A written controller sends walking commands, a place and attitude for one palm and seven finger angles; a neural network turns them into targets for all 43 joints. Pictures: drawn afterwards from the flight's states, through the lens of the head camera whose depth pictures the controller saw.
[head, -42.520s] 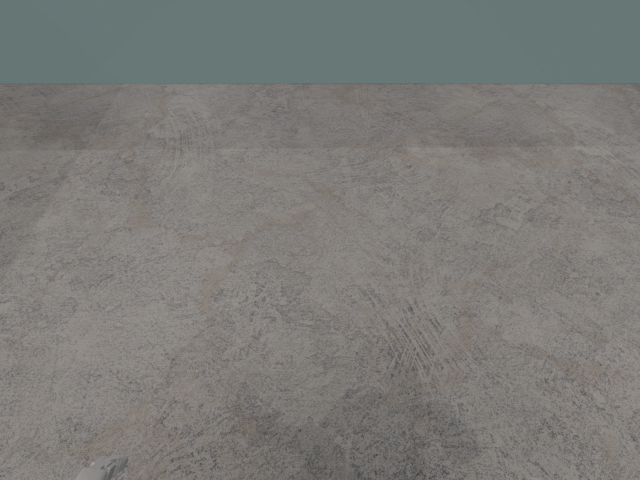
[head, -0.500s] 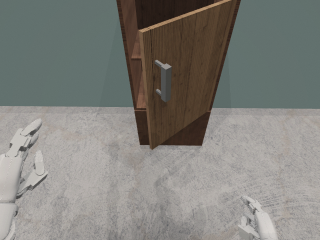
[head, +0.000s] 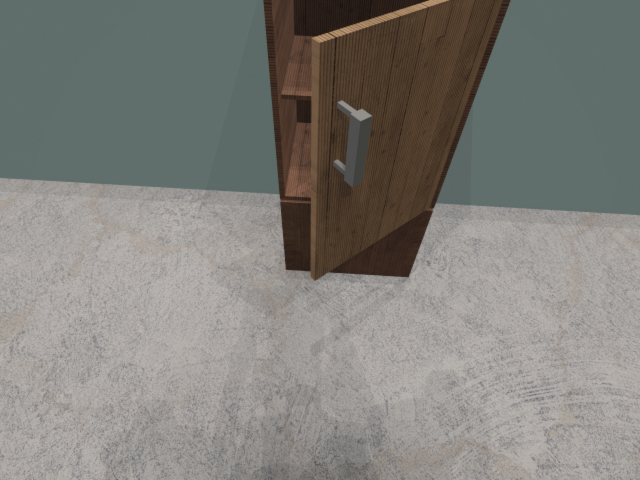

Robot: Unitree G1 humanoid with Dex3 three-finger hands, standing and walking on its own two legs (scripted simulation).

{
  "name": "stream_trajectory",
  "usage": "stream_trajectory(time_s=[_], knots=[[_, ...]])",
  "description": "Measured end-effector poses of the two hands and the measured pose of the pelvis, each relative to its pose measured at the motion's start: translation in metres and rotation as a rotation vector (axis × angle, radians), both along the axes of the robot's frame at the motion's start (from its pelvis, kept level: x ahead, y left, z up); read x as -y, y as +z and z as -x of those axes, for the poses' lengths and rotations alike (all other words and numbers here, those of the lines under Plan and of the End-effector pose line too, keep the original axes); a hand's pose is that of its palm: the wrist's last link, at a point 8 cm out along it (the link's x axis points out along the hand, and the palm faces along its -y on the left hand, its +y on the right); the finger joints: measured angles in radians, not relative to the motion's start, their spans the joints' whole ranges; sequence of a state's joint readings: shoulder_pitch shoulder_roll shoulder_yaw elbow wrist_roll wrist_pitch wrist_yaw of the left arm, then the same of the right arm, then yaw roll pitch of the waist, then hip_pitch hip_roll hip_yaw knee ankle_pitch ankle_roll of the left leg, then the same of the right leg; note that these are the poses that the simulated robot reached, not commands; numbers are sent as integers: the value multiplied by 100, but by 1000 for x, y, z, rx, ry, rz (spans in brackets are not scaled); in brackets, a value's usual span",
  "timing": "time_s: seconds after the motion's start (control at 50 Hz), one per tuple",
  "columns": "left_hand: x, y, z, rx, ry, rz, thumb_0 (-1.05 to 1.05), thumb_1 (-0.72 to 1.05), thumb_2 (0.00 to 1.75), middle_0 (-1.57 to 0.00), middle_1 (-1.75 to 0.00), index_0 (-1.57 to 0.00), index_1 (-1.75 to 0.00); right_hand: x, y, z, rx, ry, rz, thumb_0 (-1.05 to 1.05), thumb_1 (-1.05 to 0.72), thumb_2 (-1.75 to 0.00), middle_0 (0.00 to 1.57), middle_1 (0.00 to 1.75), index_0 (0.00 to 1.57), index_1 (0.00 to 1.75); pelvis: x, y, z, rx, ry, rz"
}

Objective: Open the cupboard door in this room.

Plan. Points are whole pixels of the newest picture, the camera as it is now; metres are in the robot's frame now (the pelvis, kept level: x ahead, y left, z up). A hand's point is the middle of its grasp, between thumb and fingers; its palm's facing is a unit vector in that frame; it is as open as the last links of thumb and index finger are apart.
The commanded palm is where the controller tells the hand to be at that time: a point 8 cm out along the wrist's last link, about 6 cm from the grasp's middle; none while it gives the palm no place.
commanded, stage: let the arm hang, fingers relaxed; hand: left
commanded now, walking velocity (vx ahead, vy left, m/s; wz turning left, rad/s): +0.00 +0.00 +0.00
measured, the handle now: (348, 144) +0.61 +0.00 +0.06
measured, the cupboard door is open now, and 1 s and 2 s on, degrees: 41 41 41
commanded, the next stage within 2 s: look to check the result in 0.54 s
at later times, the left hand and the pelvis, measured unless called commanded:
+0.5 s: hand out of the picture +0.01 +0.15 -0.18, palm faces +0.04 -0.98 -0.17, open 7.3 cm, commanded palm none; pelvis +0.01 -0.01 +0.00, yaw -1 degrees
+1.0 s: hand out of the picture +0.01 +0.14 -0.17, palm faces +0.06 -0.98 -0.18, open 7.4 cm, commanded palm none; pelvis +0.03 -0.02 +0.00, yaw +0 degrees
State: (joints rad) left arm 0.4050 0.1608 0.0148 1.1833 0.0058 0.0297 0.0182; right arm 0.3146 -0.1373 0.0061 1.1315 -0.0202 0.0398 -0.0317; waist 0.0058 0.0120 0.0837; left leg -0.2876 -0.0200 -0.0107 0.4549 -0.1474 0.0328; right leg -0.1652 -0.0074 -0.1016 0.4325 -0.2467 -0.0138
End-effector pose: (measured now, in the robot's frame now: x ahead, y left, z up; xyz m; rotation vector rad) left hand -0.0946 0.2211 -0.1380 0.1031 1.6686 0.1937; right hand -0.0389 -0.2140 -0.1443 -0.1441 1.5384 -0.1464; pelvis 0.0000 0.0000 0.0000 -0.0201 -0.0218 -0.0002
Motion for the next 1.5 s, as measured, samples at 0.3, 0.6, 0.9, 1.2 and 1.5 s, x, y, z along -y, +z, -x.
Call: stream_trajectory(time_s=[0.3, 0.6, 0.9, 1.2, 1.5], knots=[[6, -5, -62, 197, -33, -19, 0, 91, 90, -20, -30, -20, -30, -17, -13, -18, 95, -25, -57, 1, -92, -90, 20, 30, 20, 30, 0, -1, -2, 6, -9, -15], [17, -8, -100, 254, -54, -4, 1, 92, 90, -20, -30, -20, -30, 2, -7, -25, 92, -30, -26, 0, -91, -90, 19, 30, 20, 30, 10, 0, -12, 8, -6, -18], [24, -5, -93, 199, -31, -9, 0, 91, 90, -20, -30, -20, -30, 12, -7, -50, 92, 1, -20, 1, -92, -90, 20, 30, 20, 30, 17, 1, -24, 9, 1, -19], [34, -6, -109, 220, -32, 2, 0, 91, 90, -20, -30, -20, -30, 25, -4, -68, 111, 14, 0, 1, -92, -90, 19, 30, 20, 30, 23, 2, -34, 10, 3, -22], [19, -11, -135, 200, -104, -9, 0, 91, 90, -20, -30, -20, -30, 38, -7, -66, 148, -98, 50, 1, -91, -90, 20, 30, 20, 30, 24, -5, -33, -5, -101, -19]])
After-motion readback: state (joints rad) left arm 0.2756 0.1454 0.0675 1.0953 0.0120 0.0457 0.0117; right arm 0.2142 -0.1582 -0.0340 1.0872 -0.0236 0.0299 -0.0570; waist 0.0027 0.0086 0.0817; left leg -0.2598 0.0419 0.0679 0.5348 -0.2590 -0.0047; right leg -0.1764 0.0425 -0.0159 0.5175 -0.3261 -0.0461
